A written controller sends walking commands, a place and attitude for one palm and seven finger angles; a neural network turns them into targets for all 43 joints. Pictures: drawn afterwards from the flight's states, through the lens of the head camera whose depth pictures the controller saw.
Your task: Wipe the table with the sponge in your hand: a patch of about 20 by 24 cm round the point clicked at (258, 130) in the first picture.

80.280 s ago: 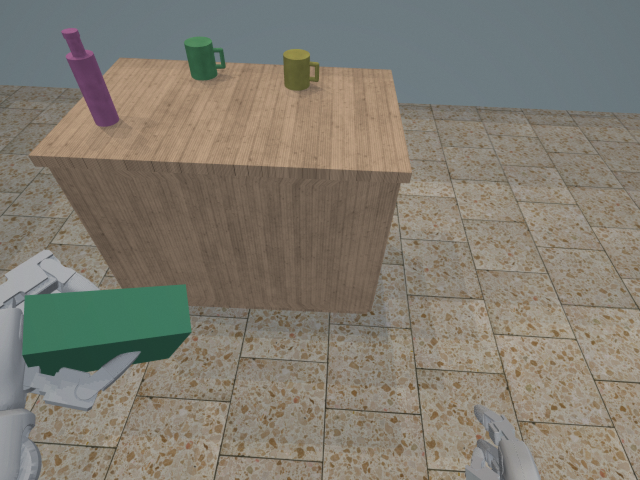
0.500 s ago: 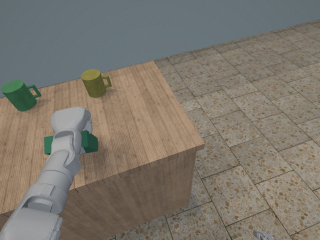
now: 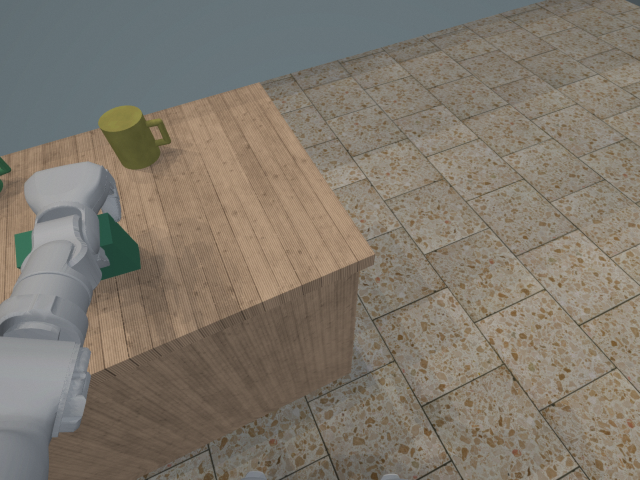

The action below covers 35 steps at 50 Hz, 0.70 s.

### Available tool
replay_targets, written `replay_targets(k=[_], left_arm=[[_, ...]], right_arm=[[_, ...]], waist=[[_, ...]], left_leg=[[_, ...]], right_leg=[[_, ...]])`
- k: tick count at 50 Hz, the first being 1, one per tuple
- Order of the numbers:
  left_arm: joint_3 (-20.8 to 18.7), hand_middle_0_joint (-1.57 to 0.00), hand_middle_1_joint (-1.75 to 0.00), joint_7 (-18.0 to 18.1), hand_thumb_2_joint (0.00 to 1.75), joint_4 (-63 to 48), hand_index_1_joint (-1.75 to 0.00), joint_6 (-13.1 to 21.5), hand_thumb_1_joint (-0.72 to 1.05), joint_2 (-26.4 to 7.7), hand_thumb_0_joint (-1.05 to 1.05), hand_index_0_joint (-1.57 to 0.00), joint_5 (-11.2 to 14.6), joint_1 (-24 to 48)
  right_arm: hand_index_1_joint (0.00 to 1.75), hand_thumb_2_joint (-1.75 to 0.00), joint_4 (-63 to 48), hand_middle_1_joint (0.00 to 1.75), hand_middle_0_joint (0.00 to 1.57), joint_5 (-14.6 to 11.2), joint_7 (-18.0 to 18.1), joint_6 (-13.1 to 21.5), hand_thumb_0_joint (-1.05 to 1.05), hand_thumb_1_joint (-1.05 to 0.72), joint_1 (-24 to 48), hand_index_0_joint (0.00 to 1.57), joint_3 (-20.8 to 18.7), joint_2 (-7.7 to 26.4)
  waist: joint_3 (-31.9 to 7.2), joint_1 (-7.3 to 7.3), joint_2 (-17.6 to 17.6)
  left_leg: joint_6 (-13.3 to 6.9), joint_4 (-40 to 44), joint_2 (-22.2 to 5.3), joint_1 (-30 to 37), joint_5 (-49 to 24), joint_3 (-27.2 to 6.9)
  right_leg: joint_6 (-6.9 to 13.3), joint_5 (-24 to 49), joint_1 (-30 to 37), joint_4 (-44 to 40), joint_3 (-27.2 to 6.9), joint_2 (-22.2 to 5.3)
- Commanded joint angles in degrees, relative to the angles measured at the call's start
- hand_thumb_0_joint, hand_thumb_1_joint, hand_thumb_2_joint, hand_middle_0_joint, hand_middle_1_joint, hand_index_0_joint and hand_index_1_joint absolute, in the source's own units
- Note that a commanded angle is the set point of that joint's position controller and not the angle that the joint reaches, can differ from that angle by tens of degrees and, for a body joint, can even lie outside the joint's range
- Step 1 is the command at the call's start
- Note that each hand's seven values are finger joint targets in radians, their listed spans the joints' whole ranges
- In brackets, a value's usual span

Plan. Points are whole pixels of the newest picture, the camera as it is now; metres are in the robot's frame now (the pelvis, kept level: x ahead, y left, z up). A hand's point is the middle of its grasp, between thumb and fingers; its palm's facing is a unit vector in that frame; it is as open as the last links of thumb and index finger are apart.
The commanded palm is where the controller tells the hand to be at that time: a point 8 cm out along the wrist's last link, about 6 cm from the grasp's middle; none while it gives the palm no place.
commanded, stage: wipe forward along the middle lane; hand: left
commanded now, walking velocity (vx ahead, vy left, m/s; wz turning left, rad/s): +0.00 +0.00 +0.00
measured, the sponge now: (91, 259) +0.42 +0.33 +0.01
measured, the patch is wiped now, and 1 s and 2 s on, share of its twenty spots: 0.95 0.95 0.95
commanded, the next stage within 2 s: slide back across to the first lane in 0.52 s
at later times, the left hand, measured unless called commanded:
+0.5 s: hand (78, 192) +0.49 +0.34 +0.08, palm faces -0.17 +0.03 -0.99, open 9.1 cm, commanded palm +0.49 +0.33 +0.11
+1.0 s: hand (48, 190) +0.49 +0.38 +0.08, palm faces -0.13 +0.03 -0.99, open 9.2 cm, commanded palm +0.47 +0.37 +0.12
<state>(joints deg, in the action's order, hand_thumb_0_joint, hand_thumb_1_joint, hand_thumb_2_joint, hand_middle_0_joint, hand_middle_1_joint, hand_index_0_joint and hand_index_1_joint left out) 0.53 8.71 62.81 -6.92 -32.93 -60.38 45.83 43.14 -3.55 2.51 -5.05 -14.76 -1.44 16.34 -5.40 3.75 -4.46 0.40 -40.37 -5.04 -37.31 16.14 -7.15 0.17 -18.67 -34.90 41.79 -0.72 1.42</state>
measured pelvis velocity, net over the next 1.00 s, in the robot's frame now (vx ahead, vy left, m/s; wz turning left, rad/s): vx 0.03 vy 0.05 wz -0.03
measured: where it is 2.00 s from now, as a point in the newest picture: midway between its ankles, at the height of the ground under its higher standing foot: outside the picture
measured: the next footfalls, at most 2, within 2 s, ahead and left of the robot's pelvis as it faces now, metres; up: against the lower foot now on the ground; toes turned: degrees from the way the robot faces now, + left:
none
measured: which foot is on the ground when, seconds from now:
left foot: down 0.00-1.00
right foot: down 0.00-1.00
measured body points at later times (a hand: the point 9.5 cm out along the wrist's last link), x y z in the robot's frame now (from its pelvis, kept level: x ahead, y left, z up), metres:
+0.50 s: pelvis +0.02 +0.02 +0.00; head +0.11 +0.01 +0.44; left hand +0.50 +0.33 +0.13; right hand +0.06 -0.26 -0.14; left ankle +0.05 +0.20 -0.71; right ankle +0.02 -0.12 -0.71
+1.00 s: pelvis +0.03 +0.05 +0.00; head +0.11 +0.05 +0.45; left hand +0.50 +0.37 +0.13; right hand +0.05 -0.23 -0.12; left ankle +0.05 +0.20 -0.71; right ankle +0.02 -0.12 -0.71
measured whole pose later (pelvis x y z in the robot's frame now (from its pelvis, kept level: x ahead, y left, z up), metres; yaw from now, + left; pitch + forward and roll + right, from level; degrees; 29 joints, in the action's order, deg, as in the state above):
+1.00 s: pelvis +0.03 +0.05 +0.00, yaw -2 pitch +15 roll -2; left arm -3.7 7.0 64.2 -6.3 -39.5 -63.5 49.3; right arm 42.5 -3.3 0.5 -7.3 -17.3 -1.4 15.4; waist -6.0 5.9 -2.4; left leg 2.8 -41.4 -3.6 -38.5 18.2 -4.7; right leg -3.0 -18.4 -33.9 37.0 -3.2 -0.4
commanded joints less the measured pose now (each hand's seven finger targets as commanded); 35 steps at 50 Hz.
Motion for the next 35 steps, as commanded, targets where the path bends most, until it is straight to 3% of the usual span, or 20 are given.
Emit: replay_targets(k=[1,6,8,9,11,15,18,21,24,31,32,35], left_arm=[[-3.57,-1.2,-1.6,3.25,1.3,-4.59,-1.6,-0.23,0.1,-18.3,0.0,-1.2,-1.25,19.36],[-3.22,-1.2,-1.6,2.64,1.3,-3.73,-1.6,-0.04,0.1,-18.17,0.0,-1.2,-0.88,19.46],[-3.62,-1.2,-1.6,2.53,1.3,-2.86,-1.6,-0.05,0.1,-19.97,0.0,-1.2,-1.41,20.47],[-3.86,-1.2,-1.6,2.55,1.3,-2.6,-1.6,-0.14,0.1,-20.69,0.0,-1.2,-1.64,20.83],[-2.98,-1.2,-1.6,1.99,1.3,-3.0,-1.6,-0.01,0.1,-19.33,0.0,-1.2,-1.6,22.09],[-3.43,-1.2,-1.6,1.59,1.3,-2.47,-1.6,0.12,0.1,-20.91,0.0,-1.2,-2.77,22.31],[-2.97,-1.2,-1.6,1.1,1.3,-2.11,-1.6,0.55,0.1,-19.9,0.0,-1.2,-2.61,22.41],[-5.1,-1.2,-1.6,0.76,1.3,-2.75,-1.6,1.06,0.1,-22.2,0.0,-1.2,-2.35,22.95],[-2.79,-1.2,-1.6,0.87,1.3,-2.56,-1.6,1.16,0.1,-19.04,0.0,-1.2,-2.97,22.31],[-2.56,-1.2,-1.6,1.75,1.3,-3.03,-1.6,1.1,0.1,-17.12,0.0,-1.2,-2.87,24.22],[-4.65,-1.2,-1.6,2.17,1.3,-3.04,-1.6,1.14,0.1,-19.61,0.0,-1.2,-3.1,22.92],[-6.38,-1.2,-1.6,2.88,1.3,-3.49,-1.6,0.7,0.1,-22.85,0.0,-1.2,-3.18,23.56]], right_arm=[[0.3,-0.9,-5.35,0.3,0.2,0.13,0.49,2.04,0.0,-0.9,-2.07,0.2,-2.39,8.05],[0.3,-0.9,-5.39,0.3,0.2,0.14,0.26,1.71,0.0,-0.9,-3.15,0.2,-2.31,7.95],[0.3,-0.9,-4.91,0.3,0.2,0.2,0.32,1.59,0.0,-0.9,-3.98,0.2,-2.26,8.41],[0.3,-0.9,-4.72,0.3,0.2,0.19,0.29,1.52,0.0,-0.9,-4.16,0.2,-2.21,8.44],[0.3,-0.9,-4.75,0.3,0.2,0.14,0.15,1.51,0.0,-0.9,-4.49,0.2,-2.31,8.26],[0.3,-0.9,-4.5,0.3,0.2,0.42,0.07,1.09,0.0,-0.9,-5.84,0.2,-2.4,8.66],[0.3,-0.9,-4.33,0.3,0.2,0.65,0.04,0.92,0.0,-0.9,-6.75,0.2,-2.57,8.68],[0.3,-0.9,-4.28,0.3,0.2,0.67,-0.05,0.63,0.0,-0.9,-6.98,0.2,-2.74,8.72],[0.3,-0.9,-4.13,0.3,0.2,0.79,-0.41,0.17,0.0,-0.9,-7.68,0.2,-2.9,8.65],[0.3,-0.9,-3.83,0.3,0.2,0.89,-0.69,-0.29,0.0,-0.9,-7.96,0.2,-3.38,8.4],[0.3,-0.9,-3.8,0.3,0.2,1.0,-0.77,-0.45,0.0,-0.9,-8.36,0.2,-3.48,8.79],[0.3,-0.9,-4.27,0.3,0.2,0.65,-0.75,-0.8,0.0,-0.9,-7.59,0.2,-3.25,8.84]], waist=[[-14.93,1.04,7.28],[-16.52,1.19,5.76],[-16.12,1.97,7.22],[-15.93,1.99,6.18],[-16.27,2.23,4.69],[-16.78,2.61,5.54],[-17.2,2.96,5.68],[-19.0,2.52,5.32],[-18.17,2.95,4.3],[-18.1,3.31,4.68],[-18.77,2.37,4.6],[-18.85,2.15,5.09]], left_leg=[[-2.86,2.25,5.38,4.66,1.72,7.25],[-2.77,1.58,5.41,4.58,-0.27,7.38],[-2.96,1.08,5.34,3.88,0.2,7.6],[-2.95,0.92,5.37,3.8,-0.24,7.77],[-2.84,1.04,5.24,4.54,-1.69,7.4],[-2.92,0.45,5.33,4.6,-2.53,7.66],[-2.9,0.06,5.27,5.27,-4.29,7.59],[-2.9,-0.37,5.11,5.69,-7.06,7.74],[-2.63,-0.52,5.17,6.6,-7.79,7.81],[-2.52,-0.06,5.02,7.5,-8.49,7.67],[-2.52,-0.04,5.21,7.63,-8.4,7.54],[-2.63,0.42,5.66,6.91,-7.14,7.92]], right_leg=[[0.67,4.89,6.76,-9.72,0.71,1.39],[0.71,8.52,7.17,-9.07,0.83,1.5],[0.34,8.38,6.94,-9.2,0.65,1.53],[0.41,9.0,6.75,-9.18,0.6,1.54],[0.77,10.52,6.28,-8.66,0.95,1.6],[0.72,11.18,5.87,-8.55,1.2,1.9],[0.83,13.24,5.59,-8.09,1.57,2.08],[1.03,17.08,7.07,-7.61,1.4,1.97],[1.17,17.09,5.06,-7.25,2.14,2.27],[1.54,16.14,3.81,-7.36,2.68,2.38],[1.57,15.39,4.4,-7.12,2.83,2.48],[1.39,14.41,5.91,-7.63,2.57,2.36]])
